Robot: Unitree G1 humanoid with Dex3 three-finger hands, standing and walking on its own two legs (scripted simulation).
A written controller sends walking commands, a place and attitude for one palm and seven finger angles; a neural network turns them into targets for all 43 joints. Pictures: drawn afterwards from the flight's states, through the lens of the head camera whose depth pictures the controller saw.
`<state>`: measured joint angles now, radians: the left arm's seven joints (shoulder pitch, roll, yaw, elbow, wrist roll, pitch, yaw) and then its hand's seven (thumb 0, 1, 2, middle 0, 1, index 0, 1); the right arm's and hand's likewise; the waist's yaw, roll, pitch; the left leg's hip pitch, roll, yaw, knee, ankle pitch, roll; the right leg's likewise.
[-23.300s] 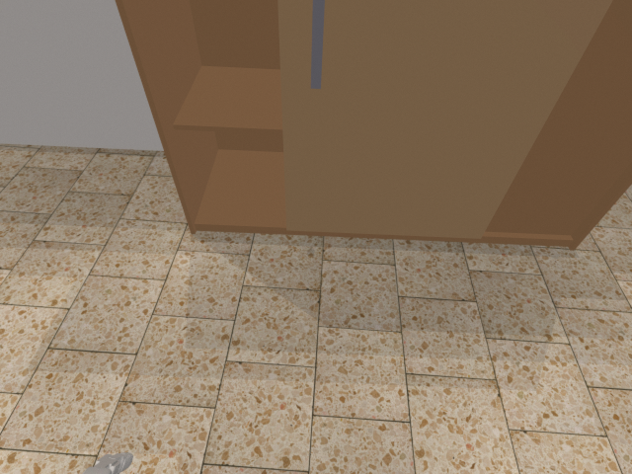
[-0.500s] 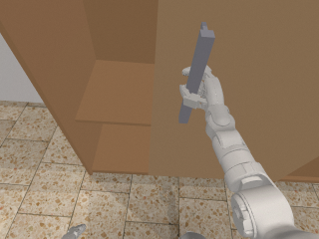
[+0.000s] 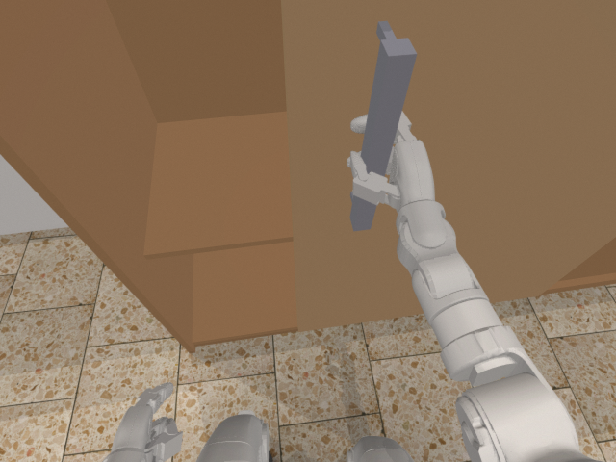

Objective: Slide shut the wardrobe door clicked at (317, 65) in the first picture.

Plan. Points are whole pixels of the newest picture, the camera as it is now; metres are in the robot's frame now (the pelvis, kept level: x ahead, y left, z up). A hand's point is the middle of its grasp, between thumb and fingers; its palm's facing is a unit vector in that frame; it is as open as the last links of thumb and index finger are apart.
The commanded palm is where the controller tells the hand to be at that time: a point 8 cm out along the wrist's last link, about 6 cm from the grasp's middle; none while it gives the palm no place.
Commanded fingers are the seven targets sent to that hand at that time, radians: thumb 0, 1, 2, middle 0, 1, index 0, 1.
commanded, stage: step sideways, sliding the door along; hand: right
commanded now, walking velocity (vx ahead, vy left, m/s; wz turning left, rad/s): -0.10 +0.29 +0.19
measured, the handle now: (370, 145) +0.47 -0.09 +0.12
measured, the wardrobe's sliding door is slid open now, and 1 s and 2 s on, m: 0.33 0.10 0.00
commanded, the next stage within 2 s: stop walking and hold the door there in 1.60 s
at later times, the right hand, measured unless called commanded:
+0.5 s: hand (292, 185) +0.41 +0.01 +0.11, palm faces +0.09 +0.99 -0.09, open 6.4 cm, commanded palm +0.38 +0.04 +0.12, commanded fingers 0.00 -0.90 -0.90 0.45 1.40 0.45 1.40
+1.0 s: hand (168, 203) +0.39 +0.16 +0.11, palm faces +0.00 +0.99 -0.12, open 6.6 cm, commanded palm +0.36 +0.18 +0.12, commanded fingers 0.00 -0.90 -0.90 0.45 1.40 0.45 1.40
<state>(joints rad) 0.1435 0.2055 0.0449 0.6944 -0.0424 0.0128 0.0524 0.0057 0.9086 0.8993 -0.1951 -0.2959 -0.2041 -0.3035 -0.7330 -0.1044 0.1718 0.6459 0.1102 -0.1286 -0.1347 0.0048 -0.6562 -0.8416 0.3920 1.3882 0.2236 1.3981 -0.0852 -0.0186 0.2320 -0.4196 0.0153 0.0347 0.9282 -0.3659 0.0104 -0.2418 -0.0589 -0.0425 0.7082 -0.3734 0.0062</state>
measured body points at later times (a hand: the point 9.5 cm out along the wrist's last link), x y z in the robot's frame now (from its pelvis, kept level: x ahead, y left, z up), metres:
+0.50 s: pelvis +0.02 +0.13 +0.01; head +0.12 +0.13 +0.45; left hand +0.24 +0.35 -0.10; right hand +0.40 -0.04 +0.12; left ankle +0.06 +0.25 -0.70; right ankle +0.02 -0.04 -0.72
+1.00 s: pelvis +0.00 +0.24 +0.00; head +0.08 +0.27 +0.44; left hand +0.20 +0.45 -0.12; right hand +0.38 +0.11 +0.12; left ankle +0.03 +0.32 -0.72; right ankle +0.01 +0.02 -0.71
